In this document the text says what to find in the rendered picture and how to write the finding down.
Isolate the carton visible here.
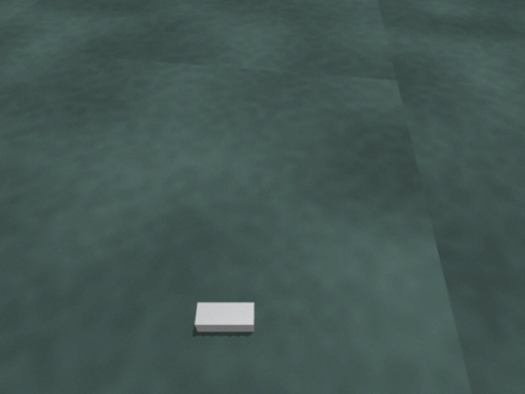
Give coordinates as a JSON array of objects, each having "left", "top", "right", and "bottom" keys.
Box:
[{"left": 194, "top": 303, "right": 254, "bottom": 332}]

